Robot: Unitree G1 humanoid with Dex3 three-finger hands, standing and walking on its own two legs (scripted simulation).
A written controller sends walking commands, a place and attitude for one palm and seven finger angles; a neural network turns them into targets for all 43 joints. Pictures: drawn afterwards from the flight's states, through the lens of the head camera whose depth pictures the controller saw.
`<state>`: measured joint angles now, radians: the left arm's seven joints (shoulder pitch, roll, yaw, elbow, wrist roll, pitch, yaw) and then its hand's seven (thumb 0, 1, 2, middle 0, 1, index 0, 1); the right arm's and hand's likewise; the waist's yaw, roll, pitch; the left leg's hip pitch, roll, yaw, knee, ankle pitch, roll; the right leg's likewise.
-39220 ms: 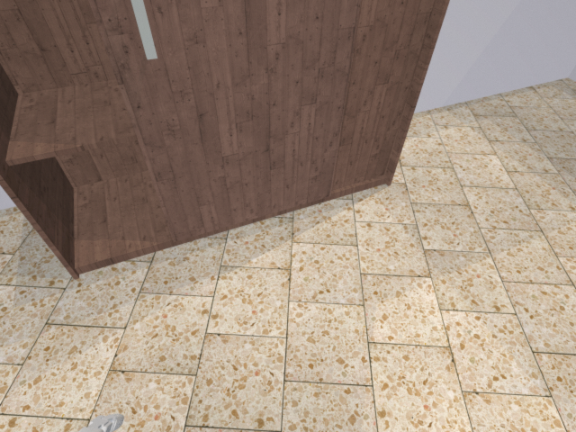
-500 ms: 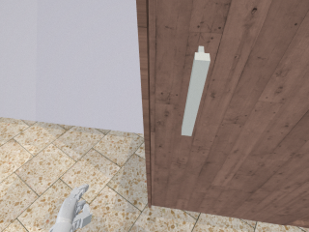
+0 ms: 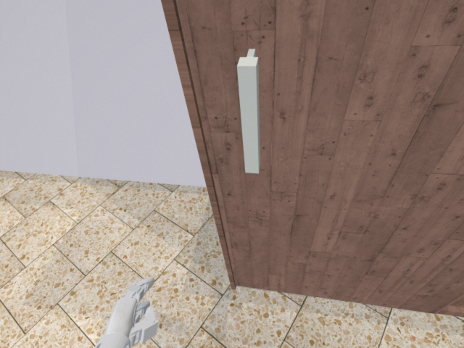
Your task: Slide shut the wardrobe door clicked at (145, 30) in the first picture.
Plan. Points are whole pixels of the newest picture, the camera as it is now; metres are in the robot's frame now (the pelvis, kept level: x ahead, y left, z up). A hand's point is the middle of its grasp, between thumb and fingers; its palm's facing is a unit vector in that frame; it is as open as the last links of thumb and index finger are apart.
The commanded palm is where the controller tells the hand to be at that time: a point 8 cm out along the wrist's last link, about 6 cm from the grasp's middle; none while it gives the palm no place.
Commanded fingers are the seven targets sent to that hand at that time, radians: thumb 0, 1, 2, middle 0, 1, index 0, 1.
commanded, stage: step back with the hand held close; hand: right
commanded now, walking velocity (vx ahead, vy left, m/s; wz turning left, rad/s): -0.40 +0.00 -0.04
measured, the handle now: (252, 116) +0.46 -0.03 +0.18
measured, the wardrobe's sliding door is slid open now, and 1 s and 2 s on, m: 0.00 0.00 0.00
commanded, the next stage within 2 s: stop stepping back and stand still in 0.08 s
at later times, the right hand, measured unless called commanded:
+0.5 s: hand out of the picture +0.05 -0.30 +0.17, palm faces +0.34 +0.84 -0.43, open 7.4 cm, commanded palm +0.01 -0.35 +0.17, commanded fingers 0.00 -0.90 -0.90 0.20 0.30 0.20 0.30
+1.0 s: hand out of the picture -0.05 -0.38 +0.18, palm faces +0.53 +0.71 -0.47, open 7.4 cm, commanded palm -0.09 -0.40 +0.17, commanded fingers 0.00 -0.90 -0.90 0.20 0.30 0.20 0.30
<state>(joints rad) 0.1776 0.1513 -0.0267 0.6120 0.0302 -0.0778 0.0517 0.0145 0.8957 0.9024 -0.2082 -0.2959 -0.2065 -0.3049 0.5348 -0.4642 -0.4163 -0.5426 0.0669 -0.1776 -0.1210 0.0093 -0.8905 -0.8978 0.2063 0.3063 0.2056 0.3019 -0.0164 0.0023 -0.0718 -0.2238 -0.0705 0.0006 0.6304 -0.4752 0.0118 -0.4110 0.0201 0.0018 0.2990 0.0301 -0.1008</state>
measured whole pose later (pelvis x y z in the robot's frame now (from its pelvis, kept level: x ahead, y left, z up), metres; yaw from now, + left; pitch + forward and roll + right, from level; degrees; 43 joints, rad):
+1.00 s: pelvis -0.21 -0.09 -0.03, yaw -4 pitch -1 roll +2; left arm 0.31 0.15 -0.02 0.65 0.00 -0.06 0.03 0.01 0.89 0.90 -0.21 -0.30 -0.21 -0.31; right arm 0.51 -0.49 -0.46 -0.55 0.02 -0.20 -0.13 0.01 -0.89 -0.90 0.21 0.31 0.21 0.30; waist -0.02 0.03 -0.05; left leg -0.29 -0.04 0.05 0.60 -0.34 0.09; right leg -0.52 -0.03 0.03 1.03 -0.50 -0.01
